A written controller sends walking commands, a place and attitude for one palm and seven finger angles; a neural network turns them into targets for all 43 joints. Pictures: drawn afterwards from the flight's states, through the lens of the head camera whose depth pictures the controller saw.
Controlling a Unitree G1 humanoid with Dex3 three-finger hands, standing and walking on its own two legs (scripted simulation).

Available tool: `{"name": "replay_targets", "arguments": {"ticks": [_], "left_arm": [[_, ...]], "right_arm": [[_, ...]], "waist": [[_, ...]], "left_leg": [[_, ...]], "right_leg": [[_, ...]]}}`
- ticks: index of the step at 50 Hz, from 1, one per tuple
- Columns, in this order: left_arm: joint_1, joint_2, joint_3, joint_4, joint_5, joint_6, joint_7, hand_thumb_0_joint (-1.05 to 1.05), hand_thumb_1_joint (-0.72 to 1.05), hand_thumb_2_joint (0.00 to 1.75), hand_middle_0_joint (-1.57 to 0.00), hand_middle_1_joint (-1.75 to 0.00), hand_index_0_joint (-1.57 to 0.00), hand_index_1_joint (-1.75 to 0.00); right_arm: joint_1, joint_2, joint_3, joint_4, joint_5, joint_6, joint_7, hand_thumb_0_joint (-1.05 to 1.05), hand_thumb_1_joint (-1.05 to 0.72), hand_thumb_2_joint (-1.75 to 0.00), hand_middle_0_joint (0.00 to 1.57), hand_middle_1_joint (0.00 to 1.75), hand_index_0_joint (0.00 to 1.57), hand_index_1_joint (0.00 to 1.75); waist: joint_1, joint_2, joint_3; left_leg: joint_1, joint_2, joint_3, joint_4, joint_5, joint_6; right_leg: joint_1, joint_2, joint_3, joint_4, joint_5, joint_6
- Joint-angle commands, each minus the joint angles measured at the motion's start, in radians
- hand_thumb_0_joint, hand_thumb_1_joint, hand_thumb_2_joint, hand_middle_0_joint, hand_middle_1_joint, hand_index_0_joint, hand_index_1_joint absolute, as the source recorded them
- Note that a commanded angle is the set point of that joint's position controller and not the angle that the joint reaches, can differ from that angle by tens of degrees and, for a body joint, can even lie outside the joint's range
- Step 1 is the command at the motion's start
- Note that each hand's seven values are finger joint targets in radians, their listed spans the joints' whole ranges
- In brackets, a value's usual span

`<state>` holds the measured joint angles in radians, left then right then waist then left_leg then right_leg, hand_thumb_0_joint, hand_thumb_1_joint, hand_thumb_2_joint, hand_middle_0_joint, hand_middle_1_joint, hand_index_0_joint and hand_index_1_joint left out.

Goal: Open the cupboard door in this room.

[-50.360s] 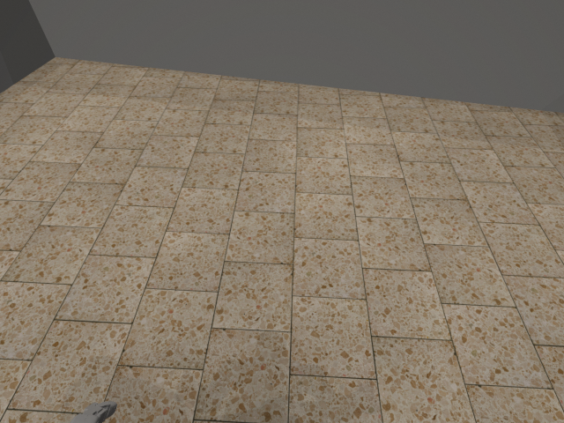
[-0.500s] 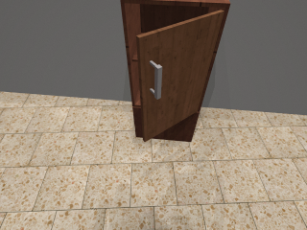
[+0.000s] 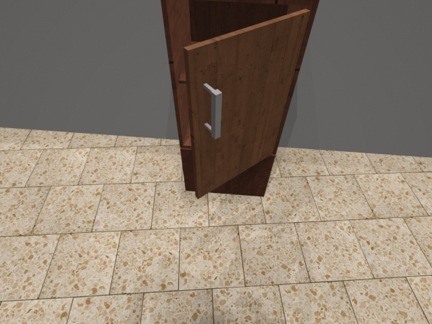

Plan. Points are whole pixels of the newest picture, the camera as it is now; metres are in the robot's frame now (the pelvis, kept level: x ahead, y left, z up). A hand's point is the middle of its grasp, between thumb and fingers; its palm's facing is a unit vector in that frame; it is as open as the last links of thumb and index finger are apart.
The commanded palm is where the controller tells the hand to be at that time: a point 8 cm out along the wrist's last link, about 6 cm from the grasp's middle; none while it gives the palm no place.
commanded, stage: walk to a spot facing it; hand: left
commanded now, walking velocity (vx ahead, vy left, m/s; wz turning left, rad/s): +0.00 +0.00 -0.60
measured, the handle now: (211, 112) +0.61 +0.06 +0.03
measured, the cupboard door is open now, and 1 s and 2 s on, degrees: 41 41 41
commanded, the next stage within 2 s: none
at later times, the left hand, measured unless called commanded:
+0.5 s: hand out of the picture +0.07 +0.16 -0.16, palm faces -0.14 -0.95 -0.29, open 7.4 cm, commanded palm none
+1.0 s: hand (133, 308) +0.18 +0.20 -0.18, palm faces -0.42 -0.88 -0.21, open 7.4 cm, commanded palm none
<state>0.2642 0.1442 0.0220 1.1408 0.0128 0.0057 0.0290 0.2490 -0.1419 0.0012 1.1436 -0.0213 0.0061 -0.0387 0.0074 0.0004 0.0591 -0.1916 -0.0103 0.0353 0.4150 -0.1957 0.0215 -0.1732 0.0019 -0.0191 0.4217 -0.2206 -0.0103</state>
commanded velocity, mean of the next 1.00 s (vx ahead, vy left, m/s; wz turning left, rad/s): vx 0.00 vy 0.00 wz -0.60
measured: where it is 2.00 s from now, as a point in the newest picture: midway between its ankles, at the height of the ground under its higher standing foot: outside the picture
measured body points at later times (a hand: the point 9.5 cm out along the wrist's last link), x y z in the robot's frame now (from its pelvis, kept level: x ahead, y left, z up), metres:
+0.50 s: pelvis -0.01 -0.04 +0.00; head +0.04 -0.07 +0.44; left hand +0.08 +0.21 -0.14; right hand +0.03 -0.30 -0.16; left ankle +0.00 +0.12 -0.66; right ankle -0.01 -0.12 -0.74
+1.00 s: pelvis +0.02 +0.03 +0.00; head +0.08 +0.04 +0.45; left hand +0.20 +0.24 -0.16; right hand -0.02 -0.23 -0.12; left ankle +0.07 +0.12 -0.74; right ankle -0.07 -0.10 -0.64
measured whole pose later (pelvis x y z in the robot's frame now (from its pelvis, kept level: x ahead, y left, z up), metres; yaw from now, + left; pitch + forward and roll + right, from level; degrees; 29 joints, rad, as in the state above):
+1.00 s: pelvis +0.02 +0.03 +0.00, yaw -31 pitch +0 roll -3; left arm 0.22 0.28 0.12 0.91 0.03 0.06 -0.02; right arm 0.19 -0.18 -0.01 0.89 -0.03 0.01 -0.04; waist 0.05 -0.05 0.09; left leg -0.23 0.07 0.07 0.49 -0.26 0.02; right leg -0.55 0.02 0.04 1.17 -0.39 0.07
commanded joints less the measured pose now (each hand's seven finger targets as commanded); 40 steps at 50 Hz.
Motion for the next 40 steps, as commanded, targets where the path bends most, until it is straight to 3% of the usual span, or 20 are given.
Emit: {"name": "replay_targets", "arguments": {"ticks": [1, 4, 7, 9, 11, 13, 14, 15, 16, 17, 18, 20, 23, 28, 34, 36, 37, 38, 39, 40], "left_arm": [[0.038, 0.136, 0.047, -0.059, 0.004, 0.007, -0.006, 0.00, 0.90, 0.90, -0.20, -0.30, -0.20, -0.30], [0.018, 0.143, 0.062, -0.099, 0.009, 0.019, -0.014, 0.00, 0.90, 0.90, -0.20, -0.30, -0.20, -0.30], [0.017, 0.130, 0.070, -0.132, 0.012, 0.025, -0.023, 0.00, 0.90, 0.90, -0.20, -0.30, -0.20, -0.30], [0.012, 0.121, 0.074, -0.150, 0.014, 0.033, -0.030, 0.00, 0.90, 0.90, -0.20, -0.30, -0.20, -0.30], [-0.002, 0.116, 0.077, -0.171, 0.014, 0.035, -0.035, 0.00, 0.90, 0.90, -0.20, -0.30, -0.20, -0.30], [0.049, 0.109, 0.079, -0.168, 0.012, 0.028, -0.037, 0.00, 0.90, 0.90, -0.20, -0.30, -0.20, -0.30], [0.103, 0.119, 0.082, -0.156, 0.013, 0.021, -0.037, 0.00, 0.90, 0.90, -0.20, -0.30, -0.20, -0.30], [0.123, 0.200, 0.095, -0.155, 0.026, 0.010, -0.027, 0.00, 0.90, 0.90, -0.20, -0.30, -0.20, -0.30], [0.133, 0.286, 0.111, -0.154, 0.024, 0.009, -0.014, 0.00, 0.90, 0.90, -0.20, -0.30, -0.20, -0.30], [0.152, 0.282, 0.109, -0.156, 0.011, 0.009, -0.007, 0.00, 0.90, 0.90, -0.20, -0.30, -0.20, -0.30], [0.101, 0.257, 0.109, -0.171, 0.011, 0.011, -0.002, 0.00, 0.90, 0.90, -0.20, -0.30, -0.20, -0.30], [0.030, 0.233, 0.105, -0.202, 0.010, 0.009, -0.001, 0.00, 0.90, 0.90, -0.20, -0.30, -0.20, -0.30], [0.052, 0.233, 0.104, -0.210, 0.008, -0.002, 0.001, 0.00, 0.90, 0.90, -0.20, -0.30, -0.20, -0.30], [0.087, 0.238, 0.107, -0.219, 0.011, 0.000, -0.001, 0.00, 0.90, 0.90, -0.20, -0.30, -0.20, -0.30], [0.065, 0.264, 0.115, -0.252, 0.018, 0.008, -0.006, 0.00, 0.90, 0.90, -0.20, -0.30, -0.20, -0.30], [0.039, 0.268, 0.119, -0.265, 0.019, 0.011, -0.007, 0.00, 0.90, 0.90, -0.20, -0.30, -0.20, -0.30], [0.022, 0.261, 0.117, -0.269, 0.021, 0.013, -0.004, 0.00, 0.90, 0.90, -0.20, -0.30, -0.20, -0.30], [-0.012, 0.267, 0.117, -0.276, 0.014, 0.015, -0.006, 0.00, 0.90, 0.90, -0.20, -0.30, -0.20, -0.30], [-0.034, 0.251, 0.112, -0.284, 0.009, 0.018, -0.007, 0.00, 0.90, 0.90, -0.20, -0.30, -0.20, -0.30], [-0.022, 0.202, 0.100, -0.301, -0.002, 0.021, -0.013, 0.00, 0.90, 0.90, -0.20, -0.30, -0.20, -0.30]], "right_arm": [[0.065, -0.126, -0.046, -0.049, 0.001, 0.004, -0.011, 0.00, -0.90, -0.90, 0.20, 0.30, 0.20, 0.30], [0.046, -0.150, -0.064, -0.087, -0.001, 0.008, -0.014, 0.00, -0.90, -0.90, 0.20, 0.30, 0.20, 0.30], [0.036, -0.192, -0.081, -0.122, -0.001, 0.005, -0.017, 0.00, -0.90, -0.90, 0.20, 0.30, 0.20, 0.30], [0.020, -0.209, -0.091, -0.141, -0.006, -0.001, -0.017, 0.00, -0.90, -0.90, 0.20, 0.30, 0.20, 0.30], [0.008, -0.211, -0.090, -0.161, -0.012, -0.004, -0.015, 0.00, -0.90, -0.90, 0.20, 0.30, 0.20, 0.30], [-0.039, -0.211, -0.092, -0.183, -0.012, -0.003, -0.014, 0.00, -0.90, -0.90, 0.20, 0.30, 0.20, 0.30], [-0.066, -0.211, -0.093, -0.195, -0.007, 0.001, -0.013, 0.00, -0.90, -0.90, 0.20, 0.30, 0.20, 0.30], [-0.067, -0.165, -0.091, -0.214, 0.006, 0.008, -0.010, 0.00, -0.90, -0.90, 0.20, 0.30, 0.20, 0.30], [-0.111, -0.125, -0.082, -0.249, 0.007, 0.012, -0.001, 0.00, -0.90, -0.90, 0.20, 0.30, 0.20, 0.30], [-0.103, -0.155, -0.086, -0.253, 0.003, 0.021, 0.000, 0.00, -0.90, -0.90, 0.20, 0.30, 0.20, 0.30], [-0.106, -0.150, -0.090, -0.237, 0.006, 0.027, 0.003, 0.00, -0.90, -0.90, 0.20, 0.30, 0.20, 0.30], [-0.139, -0.151, -0.090, -0.241, 0.004, 0.025, 0.010, 0.00, -0.90, -0.90, 0.20, 0.30, 0.20, 0.30], [-0.149, -0.135, -0.085, -0.251, 0.005, 0.024, 0.012, 0.00, -0.90, -0.90, 0.20, 0.30, 0.20, 0.30], [-0.199, -0.142, -0.083, -0.288, 0.007, 0.024, 0.004, 0.00, -0.90, -0.90, 0.20, 0.30, 0.20, 0.30], [-0.222, -0.141, -0.078, -0.325, 0.018, 0.013, 0.002, 0.00, -0.90, -0.90, 0.20, 0.30, 0.20, 0.30], [-0.203, -0.140, -0.077, -0.329, 0.022, 0.006, 0.001, 0.00, -0.90, -0.90, 0.20, 0.30, 0.20, 0.30], [-0.174, -0.142, -0.078, -0.324, 0.025, 0.001, -0.001, 0.00, -0.90, -0.90, 0.20, 0.30, 0.20, 0.30], [-0.114, -0.148, -0.077, -0.309, 0.028, -0.004, -0.003, 0.00, -0.90, -0.90, 0.20, 0.30, 0.20, 0.30], [-0.058, -0.165, -0.079, -0.290, 0.028, -0.011, -0.006, 0.00, -0.90, -0.90, 0.20, 0.30, 0.20, 0.30], [-0.023, -0.237, -0.089, -0.284, 0.019, -0.022, -0.014, 0.00, -0.90, -0.90, 0.20, 0.30, 0.20, 0.30]], "waist": [[-0.015, 0.007, 0.016], [-0.014, 0.034, 0.015], [-0.008, 0.111, -0.015], [-0.003, 0.170, -0.031], [-0.004, 0.185, -0.036], [0.035, 0.105, -0.056], [0.065, 0.030, -0.067], [0.066, -0.235, -0.066], [0.083, -0.397, -0.016], [0.079, -0.288, -0.048], [0.052, -0.220, -0.031], [0.032, -0.150, -0.018], [0.033, -0.063, -0.095], [0.048, -0.119, -0.110], [0.044, -0.151, -0.107], [0.035, -0.160, -0.118], [0.019, -0.155, -0.128], [-0.013, -0.137, -0.141], [-0.039, -0.112, -0.163], [-0.051, 0.073, -0.171]], "left_leg": [[0.008, 0.136, -0.077, -0.023, 0.005, 0.012], [-0.003, 0.174, -0.096, -0.035, -0.066, 0.029], [-0.005, 0.266, -0.171, -0.095, -0.104, 0.078], [-0.014, 0.352, -0.202, -0.138, -0.047, 0.135], [-0.012, 0.377, -0.176, -0.121, 0.069, 0.159], [-0.049, 0.349, -0.085, -0.006, 0.162, 0.120], [-0.075, 0.290, -0.018, 0.113, 0.144, 0.070], [-0.198, 0.140, 0.093, 0.325, -0.080, -0.017], [-0.368, 0.022, 0.093, 0.553, -0.420, -0.058], [-0.372, 0.042, -0.006, 0.669, -0.410, -0.056], [-0.388, 0.062, -0.042, 0.723, -0.350, -0.054], [-0.418, 0.070, -0.063, 0.755, -0.248, -0.066], [-0.401, 0.058, -0.063, 0.717, -0.193, -0.078], [-0.413, 0.041, -0.075, 0.643, -0.199, -0.087], [-0.319, 0.015, -0.073, 0.473, -0.241, -0.078], [-0.246, 0.000, -0.074, 0.373, -0.240, -0.068], [-0.180, -0.001, -0.078, 0.279, -0.216, -0.067], [-0.091, -0.005, -0.074, 0.172, -0.140, -0.063], [0.071, 0.015, -0.073, 0.039, -0.042, -0.061], [0.215, 0.184, -0.237, -0.085, -0.077, -0.013]], "right_leg": [[-0.117, -0.092, 0.116, -0.031, 0.055, -0.037], [-0.170, -0.065, 0.127, 0.026, 0.033, -0.037], [-0.195, -0.010, 0.085, 0.179, -0.016, -0.024], [-0.213, 0.002, 0.034, 0.359, -0.178, -0.006], [-0.223, -0.020, 0.027, 0.415, -0.269, -0.001], [-0.121, -0.030, 0.023, 0.281, -0.180, -0.002], [-0.047, -0.033, 0.043, 0.118, -0.025, -0.006], [0.019, -0.180, 0.303, -0.077, 0.185, -0.052], [0.041, -0.352, 0.544, -0.132, 0.437, -0.133], [0.051, -0.366, 0.518, -0.109, 0.462, -0.183], [0.014, -0.315, 0.484, -0.111, 0.287, -0.204], [0.021, -0.244, 0.442, -0.084, 0.271, -0.189], [0.102, -0.208, 0.398, -0.048, 0.383, -0.171], [0.151, -0.191, 0.433, -0.038, 0.455, -0.175], [0.082, -0.185, 0.500, -0.026, 0.444, -0.200], [0.044, -0.168, 0.518, -0.011, 0.449, -0.190], [0.009, -0.158, 0.523, 0.015, 0.459, -0.172], [-0.031, -0.136, 0.496, 0.040, 0.422, -0.142], [-0.141, -0.094, 0.458, 0.077, 0.308, -0.094], [-0.313, 0.012, 0.361, 0.169, 0.040, -0.039]]}}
